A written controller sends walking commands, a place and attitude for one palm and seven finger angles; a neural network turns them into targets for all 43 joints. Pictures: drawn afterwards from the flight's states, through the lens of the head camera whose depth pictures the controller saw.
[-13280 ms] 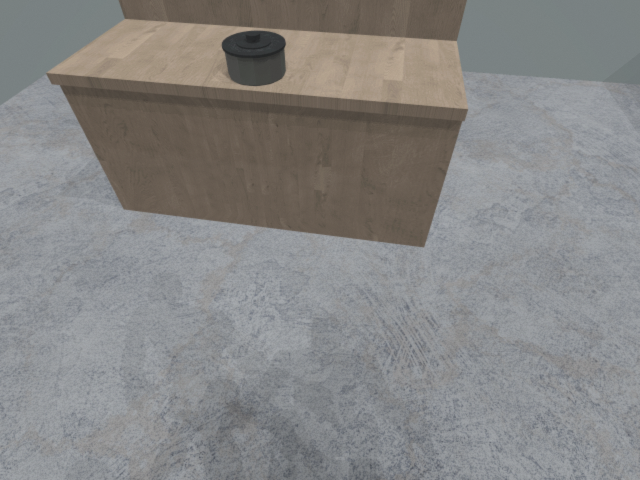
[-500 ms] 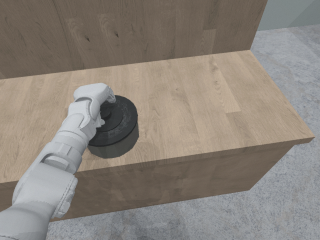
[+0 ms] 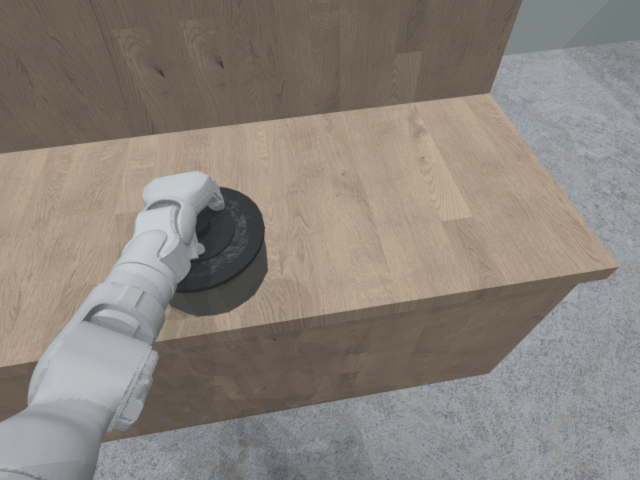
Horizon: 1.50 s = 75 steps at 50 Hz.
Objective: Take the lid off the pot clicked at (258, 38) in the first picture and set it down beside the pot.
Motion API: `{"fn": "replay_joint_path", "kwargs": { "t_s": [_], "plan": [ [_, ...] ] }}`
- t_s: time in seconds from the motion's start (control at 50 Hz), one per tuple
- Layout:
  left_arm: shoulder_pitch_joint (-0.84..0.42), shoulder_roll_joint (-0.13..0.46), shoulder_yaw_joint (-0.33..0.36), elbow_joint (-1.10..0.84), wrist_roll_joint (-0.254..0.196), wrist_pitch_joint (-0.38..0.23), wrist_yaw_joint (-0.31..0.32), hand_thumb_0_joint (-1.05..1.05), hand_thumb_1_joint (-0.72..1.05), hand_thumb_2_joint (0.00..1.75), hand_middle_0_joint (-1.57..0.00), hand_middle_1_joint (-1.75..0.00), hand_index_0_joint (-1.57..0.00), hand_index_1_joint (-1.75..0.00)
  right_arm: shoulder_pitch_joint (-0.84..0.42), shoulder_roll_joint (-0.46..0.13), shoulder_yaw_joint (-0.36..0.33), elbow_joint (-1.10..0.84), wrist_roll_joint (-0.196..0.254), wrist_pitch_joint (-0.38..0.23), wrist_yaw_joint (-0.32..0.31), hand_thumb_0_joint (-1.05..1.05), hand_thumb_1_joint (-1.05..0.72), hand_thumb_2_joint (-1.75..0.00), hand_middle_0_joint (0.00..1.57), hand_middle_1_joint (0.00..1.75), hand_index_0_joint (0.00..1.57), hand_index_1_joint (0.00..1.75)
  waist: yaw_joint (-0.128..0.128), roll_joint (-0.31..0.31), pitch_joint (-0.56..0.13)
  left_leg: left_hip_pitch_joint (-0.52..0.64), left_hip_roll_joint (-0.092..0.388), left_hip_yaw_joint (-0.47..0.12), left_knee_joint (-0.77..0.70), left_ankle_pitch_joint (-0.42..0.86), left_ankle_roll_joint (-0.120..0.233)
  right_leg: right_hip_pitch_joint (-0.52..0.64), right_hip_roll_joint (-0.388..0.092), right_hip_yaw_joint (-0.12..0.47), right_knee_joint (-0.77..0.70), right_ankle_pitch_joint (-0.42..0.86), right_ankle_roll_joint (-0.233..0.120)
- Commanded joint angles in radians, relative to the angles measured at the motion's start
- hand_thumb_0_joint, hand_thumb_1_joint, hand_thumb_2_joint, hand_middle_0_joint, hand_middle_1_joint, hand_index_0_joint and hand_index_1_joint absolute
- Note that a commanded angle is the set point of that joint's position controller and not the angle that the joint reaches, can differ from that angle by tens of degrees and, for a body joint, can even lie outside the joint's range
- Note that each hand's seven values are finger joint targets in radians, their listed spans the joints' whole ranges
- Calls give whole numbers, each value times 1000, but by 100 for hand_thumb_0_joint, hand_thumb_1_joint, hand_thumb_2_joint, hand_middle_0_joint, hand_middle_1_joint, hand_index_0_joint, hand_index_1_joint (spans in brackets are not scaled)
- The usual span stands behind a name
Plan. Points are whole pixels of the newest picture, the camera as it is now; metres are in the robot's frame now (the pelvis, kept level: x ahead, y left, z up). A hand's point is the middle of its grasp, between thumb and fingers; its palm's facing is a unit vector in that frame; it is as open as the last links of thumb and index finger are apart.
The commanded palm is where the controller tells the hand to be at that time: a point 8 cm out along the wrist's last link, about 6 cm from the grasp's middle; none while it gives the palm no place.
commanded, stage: lower the open fingers around the knob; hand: left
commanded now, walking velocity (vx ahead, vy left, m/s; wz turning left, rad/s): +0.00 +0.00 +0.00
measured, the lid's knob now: (195, 224) +0.48 +0.18 +0.02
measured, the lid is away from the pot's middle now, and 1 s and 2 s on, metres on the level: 0.00 0.00 0.01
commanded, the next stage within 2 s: close the fingers and squeeze the knob in 0.18 s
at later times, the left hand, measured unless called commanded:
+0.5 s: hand (186, 233) +0.44 +0.18 +0.04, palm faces -0.35 -0.09 -0.93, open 10.0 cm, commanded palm +0.44 +0.18 +0.10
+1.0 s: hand (188, 234) +0.44 +0.18 +0.04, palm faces -0.34 -0.09 -0.94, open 7.9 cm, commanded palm +0.44 +0.18 +0.10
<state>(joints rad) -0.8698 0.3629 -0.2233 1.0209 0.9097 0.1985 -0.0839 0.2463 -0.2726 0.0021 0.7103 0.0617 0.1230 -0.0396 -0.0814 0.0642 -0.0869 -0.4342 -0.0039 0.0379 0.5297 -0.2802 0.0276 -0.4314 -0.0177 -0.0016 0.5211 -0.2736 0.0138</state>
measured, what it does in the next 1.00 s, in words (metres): stands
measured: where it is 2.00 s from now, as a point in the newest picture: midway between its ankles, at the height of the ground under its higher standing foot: outside the picture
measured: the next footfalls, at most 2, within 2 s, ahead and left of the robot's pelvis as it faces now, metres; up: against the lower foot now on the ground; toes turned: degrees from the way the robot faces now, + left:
none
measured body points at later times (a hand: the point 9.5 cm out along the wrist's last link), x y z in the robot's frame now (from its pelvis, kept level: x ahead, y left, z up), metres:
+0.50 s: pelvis +0.00 +0.01 +0.00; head +0.05 -0.01 +0.45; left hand +0.46 +0.18 +0.09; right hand +0.07 -0.26 -0.13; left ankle -0.02 +0.10 -0.73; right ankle -0.02 -0.13 -0.73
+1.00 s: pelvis +0.00 +0.01 +0.00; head +0.05 -0.01 +0.45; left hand +0.46 +0.18 +0.09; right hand +0.07 -0.26 -0.14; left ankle -0.02 +0.10 -0.73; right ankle -0.02 -0.13 -0.73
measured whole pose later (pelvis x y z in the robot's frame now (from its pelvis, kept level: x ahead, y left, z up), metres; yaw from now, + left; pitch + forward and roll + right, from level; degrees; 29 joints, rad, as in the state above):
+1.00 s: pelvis +0.00 +0.01 +0.00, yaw +0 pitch +10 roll +0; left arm -0.84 0.36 -0.23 1.01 0.91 0.19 -0.06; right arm 0.26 -0.27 0.00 0.72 0.06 0.12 -0.03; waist -0.08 0.07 -0.10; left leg -0.43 -0.01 0.04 0.53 -0.28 0.03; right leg -0.43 -0.02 0.00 0.51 -0.27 0.02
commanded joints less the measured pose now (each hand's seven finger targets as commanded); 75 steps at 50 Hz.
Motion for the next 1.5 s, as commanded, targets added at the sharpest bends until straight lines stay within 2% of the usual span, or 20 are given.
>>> {"fn": "replay_joint_path", "kwargs": {
  "t_s": [0.0,0.06,0.1,0.14,0.26,0.28,0.38,0.5,0.58,0.82,0.9,0.96,1.1,1.16,1.2,1.24,1.3,1.34,1.36,1.48],
  "plan": [
    [-433,201,51,-181,16,-8,20,0,-26,135,-82,-8,-82,-8,22,-128,-48,-101,5,-28,-6,0,-90,-90,20,30,20,30,-12,-74,-381,221,-13,-13,-10,395,42,144,29,-27,-27,424,-41],
    [-405,263,91,-154,19,-11,20,0,-26,135,-82,-8,-82,-8,29,-138,-43,-99,6,-22,-6,0,-90,-90,20,30,20,30,-7,-106,-359,197,-14,-13,-15,363,43,150,31,-26,-30,409,-39],
    [-409,195,43,-147,13,-11,17,0,-26,135,-82,-8,-82,-8,22,-130,-47,-103,8,-24,-7,0,-90,-90,20,30,20,30,-18,-98,-331,188,-15,-8,-16,342,44,126,32,-30,-37,382,-40],
    [-402,252,80,-145,18,-12,24,0,-26,135,-82,-8,-82,-8,31,-137,-47,-100,7,-24,-9,0,-90,-90,20,30,20,30,-10,-92,-338,191,-14,-9,-20,327,44,133,32,-26,-37,369,-40],
    [-406,265,91,-162,28,-14,32,0,-26,135,-82,-8,-82,-8,33,-135,-46,-104,6,-27,-6,0,-90,-90,20,30,20,30,0,-68,-368,212,-11,-18,-22,345,40,132,33,-30,-32,360,-44],
    [-410,236,72,-179,22,-16,32,0,-11,102,-53,-67,-53,-67,28,-131,-48,-109,4,-28,-6,0,-90,-90,20,30,20,30,-4,-57,-377,219,-12,-14,-20,350,41,135,32,-30,-32,366,-43],
    [-442,239,68,-152,21,-7,38,0,-7,103,-52,-76,-52,-76,32,-136,-48,-97,7,-26,-10,0,-90,-90,20,30,20,30,-19,-85,-327,202,-7,-17,-26,304,41,98,34,-34,-42,320,-42],
    [-466,208,58,-201,19,-25,36,0,-1,102,-54,-85,-54,-85,33,-127,-53,-101,1,-37,-9,0,-90,-90,20,30,20,30,-15,-23,-391,272,-5,-29,-11,386,39,85,37,-36,-31,345,-47],
    [-485,199,42,-147,18,-13,41,0,3,101,-55,-90,-55,-90,49,-135,-51,-80,3,-32,-7,0,-90,-90,20,30,20,30,-32,-76,-333,230,-2,-29,-15,339,38,59,40,-40,-34,321,-44],
    [-438,205,63,-221,25,-22,54,0,17,95,-61,-99,-61,-99,37,-125,-56,-91,-2,-37,0,0,-90,-90,20,30,20,30,-7,-36,-429,297,-2,-37,-2,473,37,111,39,-38,-20,409,-45],
    [-384,224,92,-175,11,-5,53,0,22,91,-64,-102,-64,-102,23,-130,-53,-96,-1,-28,3,0,-90,-90,20,30,20,30,3,-93,-369,226,-6,-24,-10,426,40,137,35,-34,-28,417,-44],
    [-450,185,34,-175,22,2,48,0,25,88,-66,-103,-66,-103,25,-129,-51,-87,5,-27,-3,0,-90,-90,20,30,20,30,-23,-75,-336,230,-7,-22,-20,349,41,90,39,-37,-39,352,-42],
    [-442,207,58,-221,16,-19,31,0,35,80,-72,-104,-72,-104,25,-124,-50,-104,2,-35,-7,0,-90,-90,20,30,20,30,-8,-39,-417,264,-10,-24,-7,419,41,139,33,-28,-27,413,-46],
    [-440,183,35,-191,22,-20,32,0,40,75,-74,-105,-74,-105,30,-125,-52,-95,3,-29,-7,0,-90,-90,20,30,20,30,-20,-71,-371,257,-7,-26,-9,401,41,103,39,-37,-32,386,-43],
    [-437,237,86,-202,11,-21,39,0,43,72,-76,-105,-76,-105,24,-130,-51,-98,3,-28,-7,0,-90,-90,20,30,20,30,-6,-80,-373,234,-8,-23,-12,397,43,138,35,-28,-35,403,-45],
    [-443,174,30,-202,14,-19,38,0,46,68,-78,-105,-78,-105,25,-123,-51,-97,2,-29,-6,0,-90,-90,20,30,20,30,-19,-58,-367,247,-10,-20,-11,385,42,118,36,-35,-33,396,-44],
    [-400,237,89,-189,12,-19,41,0,51,62,-81,-104,-81,-104,22,-130,-49,-100,2,-27,-6,0,-90,-90,20,30,20,30,-3,-90,-373,223,-11,-20,-12,397,43,154,34,-29,-34,419,-45],
    [-415,170,22,-152,17,-8,33,0,55,57,-83,-104,-83,-104,24,-128,-50,-93,6,-24,-8,0,-90,-90,20,30,20,30,-26,-91,-323,212,-11,-12,-13,354,43,107,37,-33,-40,384,-41],
    [-440,216,52,-167,26,-9,35,0,57,54,-84,-103,-84,-103,31,-133,-48,-87,6,-24,-7,0,-90,-90,20,30,20,30,-19,-76,-335,215,-11,-16,-17,346,42,108,37,-32,-40,374,-43],
    [-435,204,48,-147,28,-11,32,0,49,69,-77,-101,-78,-101,37,-131,-49,-89,4,-24,-10,0,-90,-90,20,30,20,30,-22,-75,-341,223,-7,-17,-10,352,42,92,38,-33,-34,361,-45]
  ]
}}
